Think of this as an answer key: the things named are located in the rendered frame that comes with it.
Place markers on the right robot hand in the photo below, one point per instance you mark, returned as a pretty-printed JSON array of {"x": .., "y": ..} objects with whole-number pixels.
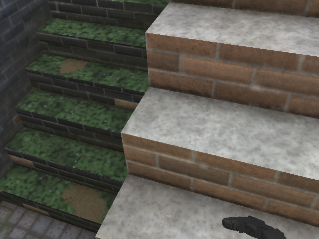
[{"x": 253, "y": 227}]

